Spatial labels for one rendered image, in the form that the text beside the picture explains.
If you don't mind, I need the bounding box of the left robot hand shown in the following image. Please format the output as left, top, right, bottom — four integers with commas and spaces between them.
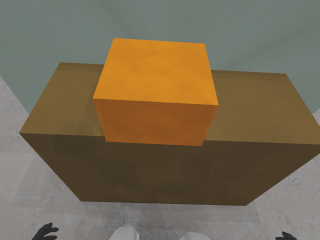
32, 222, 59, 240

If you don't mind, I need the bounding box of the pedestal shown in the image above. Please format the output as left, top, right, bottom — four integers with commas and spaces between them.
19, 62, 320, 206

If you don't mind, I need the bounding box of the carton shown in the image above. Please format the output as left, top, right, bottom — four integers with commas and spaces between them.
92, 38, 219, 146

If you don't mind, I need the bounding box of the left robot thigh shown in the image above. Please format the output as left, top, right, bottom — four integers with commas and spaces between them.
109, 226, 140, 240

